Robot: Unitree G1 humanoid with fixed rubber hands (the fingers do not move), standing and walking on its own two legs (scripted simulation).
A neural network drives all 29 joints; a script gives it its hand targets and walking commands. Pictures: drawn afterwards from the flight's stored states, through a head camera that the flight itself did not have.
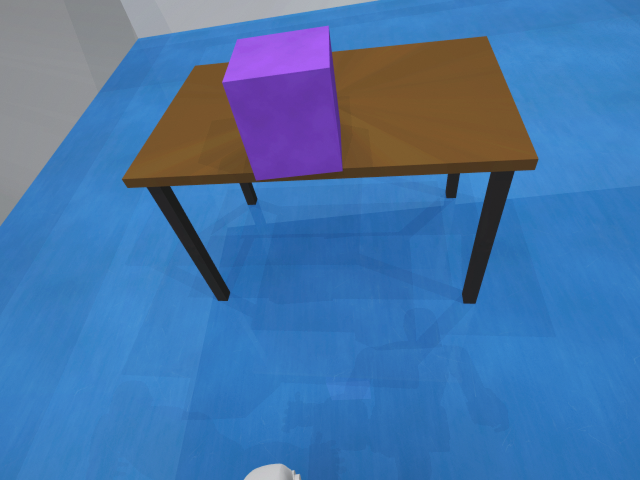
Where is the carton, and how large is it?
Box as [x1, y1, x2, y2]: [222, 26, 342, 180]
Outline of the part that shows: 328,26 237,39 222,83 256,180 342,170 339,117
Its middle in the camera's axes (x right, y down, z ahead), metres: -0.06 -0.30 +0.90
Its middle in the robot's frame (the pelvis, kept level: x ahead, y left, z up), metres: +0.88 +0.10 +0.01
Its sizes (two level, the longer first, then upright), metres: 0.210 0.200 0.250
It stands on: a table, 0.65 m high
